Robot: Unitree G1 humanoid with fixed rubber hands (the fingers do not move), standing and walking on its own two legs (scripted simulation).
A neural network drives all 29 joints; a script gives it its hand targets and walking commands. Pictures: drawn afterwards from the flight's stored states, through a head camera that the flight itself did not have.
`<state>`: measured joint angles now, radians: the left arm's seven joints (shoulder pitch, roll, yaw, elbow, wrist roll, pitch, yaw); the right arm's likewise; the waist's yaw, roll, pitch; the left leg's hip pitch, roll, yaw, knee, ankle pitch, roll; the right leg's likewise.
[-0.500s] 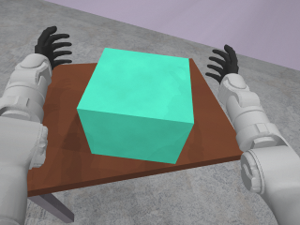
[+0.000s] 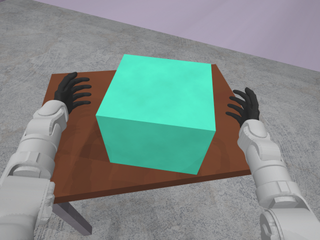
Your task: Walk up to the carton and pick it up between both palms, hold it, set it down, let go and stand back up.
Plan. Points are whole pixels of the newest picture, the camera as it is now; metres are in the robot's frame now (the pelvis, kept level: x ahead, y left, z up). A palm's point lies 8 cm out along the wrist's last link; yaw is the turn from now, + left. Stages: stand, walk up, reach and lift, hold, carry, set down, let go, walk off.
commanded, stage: set down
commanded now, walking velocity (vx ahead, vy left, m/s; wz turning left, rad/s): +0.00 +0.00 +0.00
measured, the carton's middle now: (160, 113) +0.48 -0.03 +0.01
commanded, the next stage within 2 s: none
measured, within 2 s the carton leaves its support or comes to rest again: neither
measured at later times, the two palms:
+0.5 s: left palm (54, 131) +0.38 +0.24 +0.08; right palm (244, 139) +0.32 -0.22 +0.08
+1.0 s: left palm (44, 167) +0.31 +0.26 +0.05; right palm (240, 166) +0.26 -0.20 +0.05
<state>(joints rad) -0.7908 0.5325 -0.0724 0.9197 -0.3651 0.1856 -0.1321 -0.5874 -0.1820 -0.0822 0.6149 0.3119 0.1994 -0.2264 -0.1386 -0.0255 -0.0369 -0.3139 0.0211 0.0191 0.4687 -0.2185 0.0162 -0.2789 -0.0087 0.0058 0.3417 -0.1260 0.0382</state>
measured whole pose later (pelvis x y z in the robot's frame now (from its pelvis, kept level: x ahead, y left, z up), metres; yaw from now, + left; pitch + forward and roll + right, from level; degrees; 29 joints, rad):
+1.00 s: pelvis +0.01 +0.00 +0.00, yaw -1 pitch -4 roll -2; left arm -0.11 0.49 0.03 0.31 -0.35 0.14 -0.17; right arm 0.05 -0.09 -0.04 0.05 0.24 0.18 -0.27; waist 0.00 -0.02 0.10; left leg -0.12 0.02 0.04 0.46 -0.26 0.02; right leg -0.10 0.00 0.02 0.34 -0.17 0.04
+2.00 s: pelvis +0.02 +0.00 +0.00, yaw +0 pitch -9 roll -2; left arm 0.24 0.40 -0.07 0.36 -0.29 -0.11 -0.12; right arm 0.25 -0.09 -0.04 0.36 0.14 -0.12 -0.16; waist 0.03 0.02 0.12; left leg -0.03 0.02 0.02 0.48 -0.30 0.01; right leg -0.01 -0.01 0.02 0.39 -0.23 0.04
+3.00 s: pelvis +0.03 -0.03 +0.00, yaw +0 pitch -6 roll +0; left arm 0.20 0.22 0.01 0.53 -0.01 0.13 -0.01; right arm 0.19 -0.14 -0.02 0.75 -0.03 -0.21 -0.01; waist 0.02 -0.01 0.10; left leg -0.03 0.04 0.02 0.39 -0.26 -0.03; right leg -0.06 0.02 0.01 0.39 -0.23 -0.01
